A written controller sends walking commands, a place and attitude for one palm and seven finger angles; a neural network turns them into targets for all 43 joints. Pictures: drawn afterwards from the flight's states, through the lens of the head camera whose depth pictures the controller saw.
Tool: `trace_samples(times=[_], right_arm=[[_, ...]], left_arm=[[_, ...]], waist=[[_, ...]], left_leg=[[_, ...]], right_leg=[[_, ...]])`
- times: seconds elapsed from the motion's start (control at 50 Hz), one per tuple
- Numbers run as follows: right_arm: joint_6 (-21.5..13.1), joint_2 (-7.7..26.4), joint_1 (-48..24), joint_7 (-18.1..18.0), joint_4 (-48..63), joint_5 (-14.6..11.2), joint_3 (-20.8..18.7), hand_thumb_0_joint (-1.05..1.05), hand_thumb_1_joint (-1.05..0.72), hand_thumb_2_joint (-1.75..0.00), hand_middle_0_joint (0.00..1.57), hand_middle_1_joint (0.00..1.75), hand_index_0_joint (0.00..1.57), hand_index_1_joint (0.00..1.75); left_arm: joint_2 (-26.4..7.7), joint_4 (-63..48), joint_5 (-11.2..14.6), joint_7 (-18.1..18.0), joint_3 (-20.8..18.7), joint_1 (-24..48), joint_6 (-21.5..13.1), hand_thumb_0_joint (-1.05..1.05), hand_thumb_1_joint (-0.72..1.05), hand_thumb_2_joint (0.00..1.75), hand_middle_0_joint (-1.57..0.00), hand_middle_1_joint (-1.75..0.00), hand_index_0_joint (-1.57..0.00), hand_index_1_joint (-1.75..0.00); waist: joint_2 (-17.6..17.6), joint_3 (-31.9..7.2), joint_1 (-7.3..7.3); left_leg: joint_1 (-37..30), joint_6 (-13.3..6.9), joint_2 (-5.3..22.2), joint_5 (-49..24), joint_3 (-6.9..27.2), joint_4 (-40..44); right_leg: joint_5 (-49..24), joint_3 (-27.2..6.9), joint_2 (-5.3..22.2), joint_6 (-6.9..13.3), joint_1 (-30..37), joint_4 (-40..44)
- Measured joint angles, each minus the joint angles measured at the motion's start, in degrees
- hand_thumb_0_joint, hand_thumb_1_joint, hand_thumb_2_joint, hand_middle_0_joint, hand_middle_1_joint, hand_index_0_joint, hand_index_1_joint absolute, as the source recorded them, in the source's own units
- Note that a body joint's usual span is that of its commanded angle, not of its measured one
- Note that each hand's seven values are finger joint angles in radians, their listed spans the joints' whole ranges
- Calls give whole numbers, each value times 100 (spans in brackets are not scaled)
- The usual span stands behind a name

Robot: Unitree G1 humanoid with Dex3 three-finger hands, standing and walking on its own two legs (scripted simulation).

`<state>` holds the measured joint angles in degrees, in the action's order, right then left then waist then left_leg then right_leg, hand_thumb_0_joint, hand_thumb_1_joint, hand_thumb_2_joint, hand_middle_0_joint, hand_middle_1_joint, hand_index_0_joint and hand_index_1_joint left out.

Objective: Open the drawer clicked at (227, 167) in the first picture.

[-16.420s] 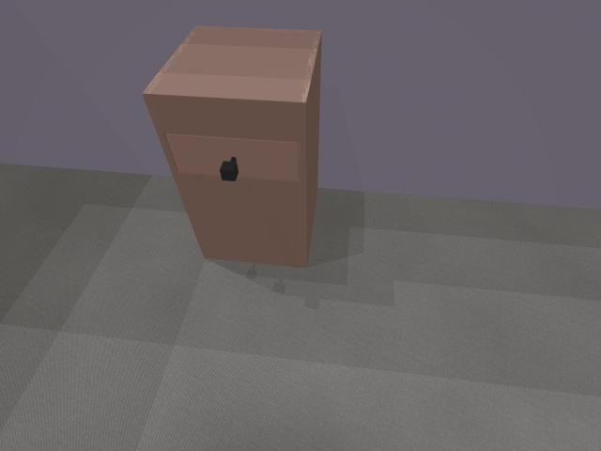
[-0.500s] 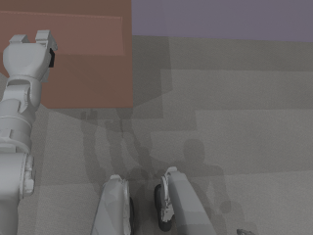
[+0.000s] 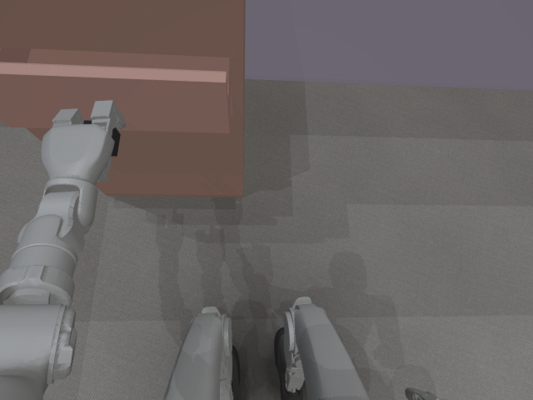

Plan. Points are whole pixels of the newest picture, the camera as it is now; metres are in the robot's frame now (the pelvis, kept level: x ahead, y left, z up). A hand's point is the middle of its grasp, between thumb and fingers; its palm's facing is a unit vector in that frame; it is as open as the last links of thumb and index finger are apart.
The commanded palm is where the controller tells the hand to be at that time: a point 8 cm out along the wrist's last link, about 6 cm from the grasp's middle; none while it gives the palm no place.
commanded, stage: pull the drawer open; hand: left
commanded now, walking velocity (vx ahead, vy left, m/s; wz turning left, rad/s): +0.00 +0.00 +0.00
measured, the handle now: (103, 127) +0.52 +0.25 -0.05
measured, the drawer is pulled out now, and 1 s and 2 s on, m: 0.04 0.15 0.28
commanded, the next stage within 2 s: none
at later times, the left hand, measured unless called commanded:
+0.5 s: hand (91, 202) +0.40 +0.26 -0.06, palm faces -0.05 -0.05 -1.00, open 7.7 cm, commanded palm +0.38 +0.25 -0.01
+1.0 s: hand (86, 235) +0.35 +0.26 -0.06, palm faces -0.05 -0.05 -1.00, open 7.7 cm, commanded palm +0.32 +0.26 -0.01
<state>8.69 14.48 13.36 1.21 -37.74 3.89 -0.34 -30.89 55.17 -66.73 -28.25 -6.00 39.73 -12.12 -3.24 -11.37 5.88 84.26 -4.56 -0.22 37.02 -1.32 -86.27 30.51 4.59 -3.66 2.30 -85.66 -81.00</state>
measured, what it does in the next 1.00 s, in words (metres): stands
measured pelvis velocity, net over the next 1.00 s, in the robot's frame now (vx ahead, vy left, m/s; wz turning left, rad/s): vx -0.01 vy -0.01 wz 0.03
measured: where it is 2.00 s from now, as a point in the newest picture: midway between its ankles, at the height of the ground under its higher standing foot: (259, 390)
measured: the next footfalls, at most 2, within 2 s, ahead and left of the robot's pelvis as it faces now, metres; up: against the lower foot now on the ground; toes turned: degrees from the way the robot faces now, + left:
none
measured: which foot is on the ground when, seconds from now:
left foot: down 0.00-1.00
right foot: down 0.00-1.00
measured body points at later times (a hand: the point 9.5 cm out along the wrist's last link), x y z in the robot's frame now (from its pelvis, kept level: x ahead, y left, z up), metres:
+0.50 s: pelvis +0.00 -0.01 +0.01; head +0.17 +0.00 +0.42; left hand +0.40 +0.26 -0.01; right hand +0.10 -0.27 -0.14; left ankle +0.01 +0.07 -0.57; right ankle +0.05 -0.10 -0.57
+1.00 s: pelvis -0.01 -0.01 +0.01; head +0.15 -0.01 +0.43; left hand +0.35 +0.26 -0.01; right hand +0.13 -0.27 -0.14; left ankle +0.01 +0.07 -0.57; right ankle +0.05 -0.10 -0.57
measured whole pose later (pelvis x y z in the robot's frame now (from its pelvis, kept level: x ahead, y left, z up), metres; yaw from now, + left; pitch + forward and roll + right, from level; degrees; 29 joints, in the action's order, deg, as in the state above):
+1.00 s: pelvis -0.01 -0.01 +0.01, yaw +1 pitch +31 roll -2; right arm 9.2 14.4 8.0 0.7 -37.2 3.3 -2.1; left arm -24.4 42.8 -66.7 -35.0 -4.9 18.5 -12.9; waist -2.4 -11.7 1.4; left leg 78.3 -3.8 -0.8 36.0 -2.3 -83.8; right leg 30.4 3.4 -3.2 3.0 -80.7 -80.5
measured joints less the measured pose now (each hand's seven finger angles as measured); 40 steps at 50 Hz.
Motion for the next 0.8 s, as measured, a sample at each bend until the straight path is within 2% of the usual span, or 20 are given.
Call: trace_samples(times=[0.46,0.8], right_arm=[[55,14,-357,0,45,-13,-124,0,-91,-90,20,30,20,30],[38,24,-447,-20,-16,-10,-175,0,-91,-90,20,30,20,30]], left_arm=[[366,-477,-45,-456,102,-1012,-124,2,52,73,-42,-135,-19,-135],[541,-815,-105,-704,85,-1638,-219,2,52,75,-42,-135,-19,-135]], waist=[[51,-35,-278],[62,-67,-406]], left_leg=[[-343,53,-52,-46,-35,143],[-434,75,-73,-73,-57,138]], right_leg=[[21,-45,44,51,294,24],[20,-65,66,77,363,-31]])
